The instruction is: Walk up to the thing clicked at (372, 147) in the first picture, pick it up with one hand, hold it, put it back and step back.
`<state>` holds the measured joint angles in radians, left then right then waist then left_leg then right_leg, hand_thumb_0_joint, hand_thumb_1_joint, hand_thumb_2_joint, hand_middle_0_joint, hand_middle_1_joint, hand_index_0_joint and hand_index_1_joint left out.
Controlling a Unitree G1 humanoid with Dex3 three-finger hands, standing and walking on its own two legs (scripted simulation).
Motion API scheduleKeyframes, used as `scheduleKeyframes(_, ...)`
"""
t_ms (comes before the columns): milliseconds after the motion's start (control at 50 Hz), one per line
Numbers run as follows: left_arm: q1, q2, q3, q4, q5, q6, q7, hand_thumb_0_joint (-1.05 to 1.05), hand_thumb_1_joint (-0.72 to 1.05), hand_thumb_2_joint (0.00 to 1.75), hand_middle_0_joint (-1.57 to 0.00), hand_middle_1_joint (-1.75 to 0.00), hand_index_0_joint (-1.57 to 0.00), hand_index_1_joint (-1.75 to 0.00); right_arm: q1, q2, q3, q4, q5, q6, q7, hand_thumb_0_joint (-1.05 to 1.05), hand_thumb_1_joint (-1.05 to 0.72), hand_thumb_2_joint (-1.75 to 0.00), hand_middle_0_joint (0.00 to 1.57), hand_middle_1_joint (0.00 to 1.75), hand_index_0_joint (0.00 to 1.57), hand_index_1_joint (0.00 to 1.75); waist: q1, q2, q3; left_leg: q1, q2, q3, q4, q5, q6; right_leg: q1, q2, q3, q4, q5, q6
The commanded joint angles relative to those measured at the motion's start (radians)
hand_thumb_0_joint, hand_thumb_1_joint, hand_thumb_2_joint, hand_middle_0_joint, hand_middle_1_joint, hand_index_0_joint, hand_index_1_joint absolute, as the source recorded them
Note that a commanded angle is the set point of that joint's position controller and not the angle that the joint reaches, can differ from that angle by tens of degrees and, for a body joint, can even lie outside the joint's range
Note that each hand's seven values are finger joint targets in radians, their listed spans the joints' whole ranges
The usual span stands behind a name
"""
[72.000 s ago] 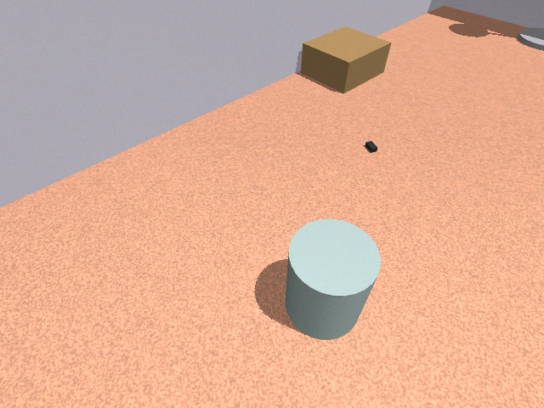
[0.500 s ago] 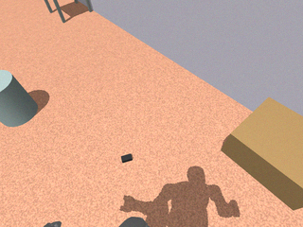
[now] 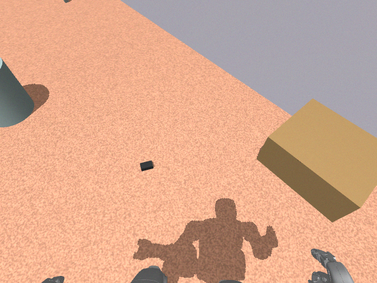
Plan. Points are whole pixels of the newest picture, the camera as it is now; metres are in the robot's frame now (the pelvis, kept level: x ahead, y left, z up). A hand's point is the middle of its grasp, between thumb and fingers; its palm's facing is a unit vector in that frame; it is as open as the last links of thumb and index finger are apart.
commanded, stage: step back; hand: left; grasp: from above
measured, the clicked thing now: (146, 165) +0.75 +0.28 -0.74
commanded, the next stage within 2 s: stand in 1.92 s
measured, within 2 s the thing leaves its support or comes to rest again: neither
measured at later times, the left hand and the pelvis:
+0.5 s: hand out of the picture -0.05 +0.26 -0.14, palm faces +0.09 -0.92 -0.39, open 7.4 cm; pelvis -0.17 -0.02 +0.00, yaw +6 degrees
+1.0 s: hand out of the picture -0.28 +0.23 -0.13, palm faces +0.06 -0.90 -0.43, open 7.4 cm; pelvis -0.31 -0.05 +0.01, yaw +4 degrees
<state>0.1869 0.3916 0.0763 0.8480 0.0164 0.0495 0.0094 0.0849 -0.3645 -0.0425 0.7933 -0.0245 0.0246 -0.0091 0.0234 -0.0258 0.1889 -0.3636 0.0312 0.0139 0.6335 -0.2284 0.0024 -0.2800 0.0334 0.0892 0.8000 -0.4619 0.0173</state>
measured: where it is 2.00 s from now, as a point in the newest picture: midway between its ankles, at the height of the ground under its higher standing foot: outside the picture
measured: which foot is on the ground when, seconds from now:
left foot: down 0.00-0.06, up 0.08-0.40, down 0.42-0.80, up 0.82-1.00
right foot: up 0.00-0.00, down 0.02-0.44, up 0.46-0.74, down 0.76-1.00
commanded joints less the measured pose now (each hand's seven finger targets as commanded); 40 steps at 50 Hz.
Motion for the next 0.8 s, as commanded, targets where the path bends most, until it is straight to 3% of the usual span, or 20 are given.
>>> scheduleKeyframes(0,0.134,0.162,0.062,-0.022,0.014,-0.038,0.009,0.00,0.90,0.90,-0.20,-0.30,-0.20,-0.30,0.000,-0.265,-0.076,-0.056,0.015,0.015,-0.012,0.00,-0.90,-0.90,0.20,0.30,0.20,0.30,0.012,0.187,-0.272,0.094,0.142,-0.174,-0.031,0.173,0.134,0.147,-0.004,-0.063,-0.377,0.264,-0.048)
scheduleKeyframes(20,0.127,0.225,0.078,-0.028,0.028,-0.043,0.006,0.00,0.90,0.90,-0.20,-0.30,-0.20,-0.30,0.007,-0.231,-0.068,-0.065,0.023,0.018,-0.009,0.00,-0.90,-0.90,0.20,0.30,0.20,0.30,0.005,0.039,-0.246,-0.066,0.050,-0.158,0.067,-0.012,0.072,0.173,-0.109,0.139,-0.381,0.247,-0.092)
scheduleKeyframes(40,0.089,0.300,0.095,-0.056,0.024,-0.042,0.002,0.00,0.90,0.90,-0.20,-0.30,-0.20,-0.30,0.013,-0.178,-0.053,-0.080,0.026,0.018,-0.014,0.00,-0.90,-0.90,0.20,0.30,0.20,0.30,0.003,-0.187,-0.189,-0.209,-0.117,-0.088,0.248,-0.297,0.012,0.109,-0.295,0.388,-0.476,0.173,-0.174)
scheduleKeyframes(60,0.008,0.375,0.103,-0.097,0.034,-0.041,0.006,0.00,0.90,0.90,-0.20,-0.30,-0.20,-0.30,-0.014,-0.212,-0.070,-0.071,0.017,0.025,-0.029,0.00,-0.90,-0.90,0.20,0.30,0.20,0.30,0.045,-0.262,-0.152,-0.113,-0.128,-0.167,0.503,-0.408,-0.009,-0.146,-0.462,0.546,-0.536,0.202,-0.329)
scheduleKeyframes(80,-0.046,0.336,0.099,-0.116,0.026,-0.045,0.011,0.00,0.90,0.90,-0.20,-0.30,-0.20,-0.30,0.016,-0.246,-0.083,-0.052,0.022,0.020,-0.029,0.00,-0.90,-0.90,0.20,0.30,0.20,0.30,0.008,-0.198,-0.104,-0.061,-0.096,-0.212,0.569,-0.367,-0.006,-0.232,-0.446,0.516,-0.534,0.223,-0.314)
scheduleKeyframes(140,-0.135,0.217,0.077,-0.129,0.022,-0.043,0.019,0.00,0.90,0.90,-0.20,-0.30,-0.20,-0.30,0.107,-0.209,-0.062,0.008,0.031,0.016,-0.021,0.00,-0.90,-0.90,0.20,0.30,0.20,0.30,-0.057,-0.087,-0.136,-0.119,-0.175,-0.206,0.612,-0.229,-0.008,-0.069,-0.237,0.132,-0.392,0.472,-0.186)
scheduleKeyframes(260,0.006,0.194,0.070,-0.128,0.031,-0.029,0.032,0.00,0.90,0.90,-0.20,-0.30,-0.20,-0.30,0.092,-0.184,-0.042,-0.013,0.014,-0.001,-0.029,0.00,-0.90,-0.90,0.20,0.30,0.20,0.30,0.038,-0.159,-0.206,-0.172,-0.117,-0.122,0.332,-0.317,-0.043,0.235,-0.264,0.132,-0.329,0.566,-0.223)
scheduleKeyframes(320,-0.003,0.211,0.068,-0.135,0.023,-0.020,0.037,0.00,0.90,0.90,-0.20,-0.30,-0.20,-0.30,0.134,-0.190,-0.049,0.000,0.006,-0.005,-0.025,0.00,-0.90,-0.90,0.20,0.30,0.20,0.30,0.032,-0.204,-0.267,-0.061,-0.061,-0.077,0.098,-0.297,-0.023,0.259,-0.303,0.158,-0.284,0.637,-0.225)
scheduleKeyframes(380,-0.077,0.231,0.059,-0.156,0.005,-0.002,0.027,0.00,0.90,0.90,-0.20,-0.30,-0.20,-0.30,0.259,-0.199,-0.066,0.054,0.000,-0.007,-0.019,0.00,-0.90,-0.90,0.20,0.30,0.20,0.30,-0.036,-0.151,-0.311,0.140,-0.066,-0.010,-0.208,-0.021,0.018,0.145,-0.269,0.102,-0.197,0.541,-0.157)
scheduleKeyframes(400,-0.057,0.199,0.043,-0.162,0.004,0.002,0.022,0.00,0.90,0.90,-0.20,-0.30,-0.20,-0.30,0.234,-0.235,-0.078,0.049,-0.008,-0.006,-0.018,0.00,-0.90,-0.90,0.20,0.30,0.20,0.30,-0.028,-0.054,-0.288,0.198,0.003,-0.137,-0.236,0.022,0.051,0.009,-0.207,0.075,-0.148,0.409,-0.104)
scheduleKeyframes(420,-0.062,0.166,0.035,-0.167,-0.002,0.000,0.020,0.00,0.90,0.90,-0.20,-0.30,-0.20,-0.30,0.207,-0.313,-0.094,0.034,-0.021,-0.004,-0.015,0.00,-0.90,-0.90,0.20,0.30,0.20,0.30,-0.028,0.158,-0.269,0.237,0.209,-0.413,-0.268,0.131,0.138,-0.173,-0.076,-0.024,0.015,0.154,-0.050)
scheduleKeyframes(440,-0.107,0.191,0.051,-0.171,-0.007,-0.002,0.030,0.00,0.90,0.90,-0.20,-0.30,-0.20,-0.30,0.128,-0.388,-0.101,0.001,-0.021,0.001,-0.005,0.00,-0.90,-0.90,0.20,0.30,0.20,0.30,-0.047,0.260,-0.225,0.091,0.351,-0.527,-0.320,0.154,0.283,-0.190,0.027,-0.055,0.218,-0.160,-0.023)
scheduleKeyframes(460,-0.140,0.213,0.064,-0.162,0.004,-0.001,0.036,0.00,0.90,0.90,-0.20,-0.30,-0.20,-0.30,0.084,-0.398,-0.103,-0.014,-0.025,-0.007,-0.010,0.00,-0.90,-0.90,0.20,0.30,0.20,0.30,-0.061,0.260,-0.174,-0.074,0.406,-0.593,-0.349,0.161,0.344,-0.123,0.012,0.050,0.392,-0.199,-0.019)
scheduleKeyframes(520,-0.043,0.188,0.060,-0.095,-0.015,0.005,0.020,0.00,0.90,0.90,-0.20,-0.30,-0.20,-0.30,-0.023,-0.263,-0.061,-0.033,-0.036,-0.012,-0.019,0.00,-0.90,-0.90,0.20,0.30,0.20,0.30,0.023,0.129,-0.145,-0.017,0.204,-0.253,-0.254,0.310,0.225,-0.150,0.071,0.092,0.509,-0.052,-0.038)
scheduleKeyframes(560,-0.011,0.187,0.060,-0.080,-0.010,0.005,0.014,0.00,0.90,0.90,-0.20,-0.30,-0.20,-0.30,-0.003,-0.247,-0.060,-0.027,-0.023,-0.012,-0.017,0.00,-0.90,-0.90,0.20,0.30,0.20,0.30,0.020,0.144,-0.135,0.048,0.180,-0.227,-0.229,0.285,0.206,-0.184,0.073,0.062,0.464,-0.026,-0.024)
scheduleKeyframes(660,0.005,0.154,0.034,-0.074,0.000,-0.039,0.017,0.00,0.90,0.90,-0.20,-0.30,-0.20,-0.30,0.077,-0.245,-0.070,-0.014,-0.012,0.005,-0.014,0.00,-0.90,-0.90,0.20,0.30,0.20,0.30,-0.035,0.230,-0.244,0.333,0.201,-0.206,-0.115,0.355,0.226,-0.136,-0.031,-0.029,-0.070,-0.057,0.002)
scheduleKeyframes(720,0.100,0.143,0.033,0.005,0.008,-0.065,0.019,0.00,0.90,0.90,-0.20,-0.30,-0.20,-0.30,0.044,-0.273,-0.073,-0.007,-0.002,0.029,-0.003,0.00,-0.90,-0.90,0.20,0.30,0.20,0.30,-0.005,0.210,-0.301,0.246,0.158,-0.154,-0.010,0.211,0.166,0.082,0.002,-0.120,-0.478,0.188,-0.021)
scheduleKeyframes(740,0.107,0.185,0.048,0.020,0.018,-0.072,0.022,0.00,0.90,0.90,-0.20,-0.30,-0.20,-0.30,0.048,-0.242,-0.062,-0.008,0.002,0.033,0.000,0.00,-0.90,-0.90,0.20,0.30,0.20,0.30,-0.006,0.134,-0.301,0.129,0.112,-0.130,0.039,0.090,0.131,0.172,-0.021,-0.039,-0.470,0.235,-0.036)
scheduleKeyframes(760,0.108,0.252,0.063,0.024,0.031,-0.077,0.020,0.00,0.90,0.90,-0.20,-0.30,-0.20,-0.30,0.052,-0.185,-0.045,-0.024,0.009,0.031,0.003,0.00,-0.90,-0.90,0.20,0.30,0.20,0.30,-0.007,-0.056,-0.255,-0.103,0.012,-0.104,0.155,-0.166,0.068,0.212,-0.157,0.224,-0.448,0.168,-0.082)
scheduleKeyframes(780,0.043,0.338,0.084,-0.014,0.033,-0.073,0.018,0.00,0.90,0.90,-0.20,-0.30,-0.20,-0.30,0.009,-0.182,-0.046,-0.043,0.005,0.032,-0.004,0.00,-0.90,-0.90,0.20,0.30,0.20,0.30,0.019,-0.156,-0.213,-0.142,-0.068,-0.122,0.269,-0.336,0.012,0.010,-0.376,0.435,-0.513,-0.007,-0.221)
